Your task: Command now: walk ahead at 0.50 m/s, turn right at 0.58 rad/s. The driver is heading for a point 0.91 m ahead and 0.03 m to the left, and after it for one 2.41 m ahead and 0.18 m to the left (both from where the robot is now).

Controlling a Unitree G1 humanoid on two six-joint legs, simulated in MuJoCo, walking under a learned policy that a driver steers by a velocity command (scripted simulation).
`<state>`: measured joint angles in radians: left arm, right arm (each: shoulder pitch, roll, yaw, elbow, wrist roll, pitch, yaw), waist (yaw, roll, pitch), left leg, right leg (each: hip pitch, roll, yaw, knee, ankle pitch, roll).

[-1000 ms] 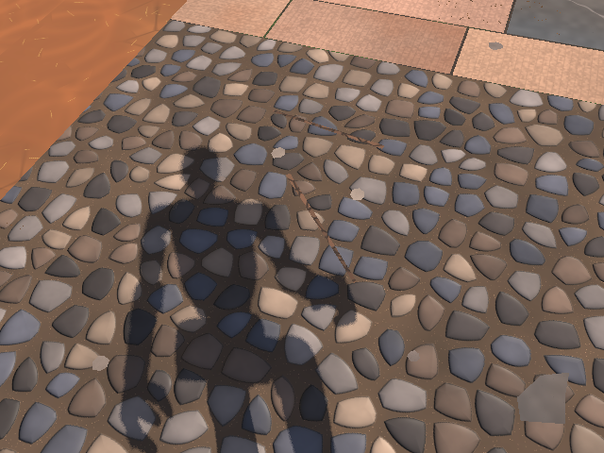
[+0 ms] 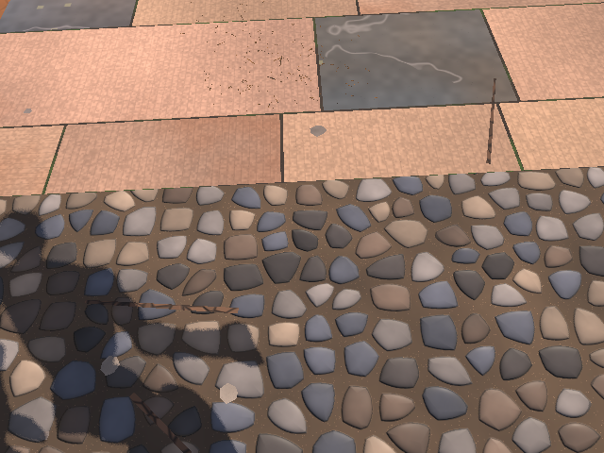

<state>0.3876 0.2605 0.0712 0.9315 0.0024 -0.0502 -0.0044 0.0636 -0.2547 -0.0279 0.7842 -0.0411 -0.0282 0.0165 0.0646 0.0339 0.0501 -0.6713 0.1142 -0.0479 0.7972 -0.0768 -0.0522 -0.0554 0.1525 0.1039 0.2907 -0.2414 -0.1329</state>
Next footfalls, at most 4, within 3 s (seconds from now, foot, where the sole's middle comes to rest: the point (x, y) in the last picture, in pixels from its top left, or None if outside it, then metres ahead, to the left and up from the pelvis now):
0.16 left None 0.28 0.13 -0.78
0.66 right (398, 440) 0.49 -0.11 -0.78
1.18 left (338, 319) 0.78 0.02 -0.78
1.76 right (412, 324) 0.77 -0.16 -0.78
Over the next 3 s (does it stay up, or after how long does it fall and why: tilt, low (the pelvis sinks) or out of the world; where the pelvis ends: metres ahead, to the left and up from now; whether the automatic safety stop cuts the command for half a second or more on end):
stays up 0.96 -0.09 -0.01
